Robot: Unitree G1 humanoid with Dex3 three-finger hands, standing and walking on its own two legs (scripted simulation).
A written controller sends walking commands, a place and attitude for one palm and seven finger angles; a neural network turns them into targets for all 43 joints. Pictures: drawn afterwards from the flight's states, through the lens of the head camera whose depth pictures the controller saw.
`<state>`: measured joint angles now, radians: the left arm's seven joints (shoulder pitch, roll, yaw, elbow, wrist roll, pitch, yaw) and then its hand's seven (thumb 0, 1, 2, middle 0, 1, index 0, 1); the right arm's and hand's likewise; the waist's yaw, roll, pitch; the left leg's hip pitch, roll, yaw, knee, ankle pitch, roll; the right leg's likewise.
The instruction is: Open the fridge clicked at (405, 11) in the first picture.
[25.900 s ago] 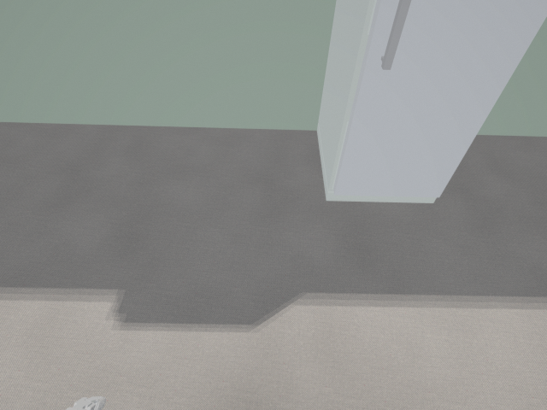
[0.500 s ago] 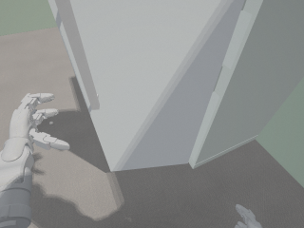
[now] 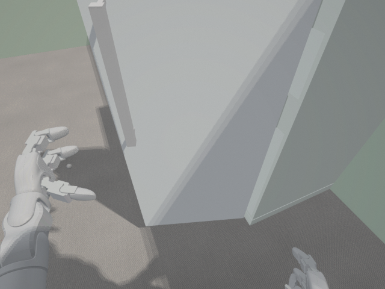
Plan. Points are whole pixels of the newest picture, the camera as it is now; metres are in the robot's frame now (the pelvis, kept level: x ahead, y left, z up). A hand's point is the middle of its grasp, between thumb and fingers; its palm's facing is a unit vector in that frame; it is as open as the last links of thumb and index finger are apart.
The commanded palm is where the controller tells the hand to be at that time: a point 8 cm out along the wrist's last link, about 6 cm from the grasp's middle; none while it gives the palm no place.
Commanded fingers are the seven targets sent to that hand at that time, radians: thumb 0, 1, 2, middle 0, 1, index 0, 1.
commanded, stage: draw the hand back to the body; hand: left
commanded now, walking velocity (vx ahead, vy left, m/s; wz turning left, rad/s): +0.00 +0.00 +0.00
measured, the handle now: (119, 85) +0.52 +0.23 +0.17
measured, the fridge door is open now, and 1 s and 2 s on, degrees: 71 71 71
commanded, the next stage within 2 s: step back with the hand held close in 1.22 s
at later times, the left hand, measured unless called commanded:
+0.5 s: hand (50, 185) +0.24 +0.27 +0.14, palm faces +0.48 -0.83 -0.28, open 12.2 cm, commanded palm +0.19 +0.30 +0.16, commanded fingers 0.00 0.32 0.62 -0.22 -0.64 -0.22 -0.64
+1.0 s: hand (35, 204) +0.20 +0.26 +0.16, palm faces +0.49 -0.80 -0.34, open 7.8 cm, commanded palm +0.15 +0.29 +0.18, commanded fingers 0.00 0.90 0.90 -0.20 -0.30 -0.20 -0.30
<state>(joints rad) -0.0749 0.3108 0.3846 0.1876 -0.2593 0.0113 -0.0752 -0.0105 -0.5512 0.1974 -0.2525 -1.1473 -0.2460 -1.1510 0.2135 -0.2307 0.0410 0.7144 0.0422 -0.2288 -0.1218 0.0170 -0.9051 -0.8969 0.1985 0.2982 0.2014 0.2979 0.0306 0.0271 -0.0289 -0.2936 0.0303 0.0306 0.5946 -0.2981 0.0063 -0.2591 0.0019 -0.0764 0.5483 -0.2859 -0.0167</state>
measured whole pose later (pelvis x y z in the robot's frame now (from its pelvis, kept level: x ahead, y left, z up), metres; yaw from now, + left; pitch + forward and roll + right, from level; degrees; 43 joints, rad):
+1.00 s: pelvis +0.01 -0.01 +0.01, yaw -1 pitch -6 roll -1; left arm 0.46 0.32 0.33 -0.34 -0.08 -0.11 0.13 0.01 0.80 0.85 -0.21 -0.35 -0.21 -0.35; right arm 0.18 -0.22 0.01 0.69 -0.01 -0.16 -0.09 0.02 -0.91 -0.90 0.20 0.30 0.20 0.30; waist 0.07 0.05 0.03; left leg -0.08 0.04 0.04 0.42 -0.24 0.00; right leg -0.05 0.02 -0.07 0.37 -0.22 -0.02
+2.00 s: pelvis -0.07 +0.03 -0.01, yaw +0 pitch -2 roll -1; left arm 0.49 0.36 0.39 -0.46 -0.02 -0.21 0.17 0.02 0.89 0.90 -0.21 -0.30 -0.21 -0.30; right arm 0.22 -0.21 0.03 0.60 0.00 -0.08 -0.09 0.02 -0.90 -0.90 0.20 0.30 0.20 0.30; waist 0.02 0.00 0.01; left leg -0.41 0.00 0.06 0.65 -0.26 0.05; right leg -0.37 -0.03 -0.04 0.59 -0.19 0.02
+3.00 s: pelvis -0.30 +0.06 +0.01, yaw -3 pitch -1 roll -2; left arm 0.56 0.43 0.41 -0.50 -0.05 -0.13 0.16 0.02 0.89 0.90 -0.21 -0.30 -0.21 -0.30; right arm 0.26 -0.18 0.02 0.62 -0.02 -0.13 -0.08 0.02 -0.90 -0.90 0.20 0.30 0.20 0.30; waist -0.02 -0.05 -0.03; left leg -0.32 0.01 0.09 0.39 -0.14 0.03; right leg -0.19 0.07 -0.06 0.55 -0.46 -0.03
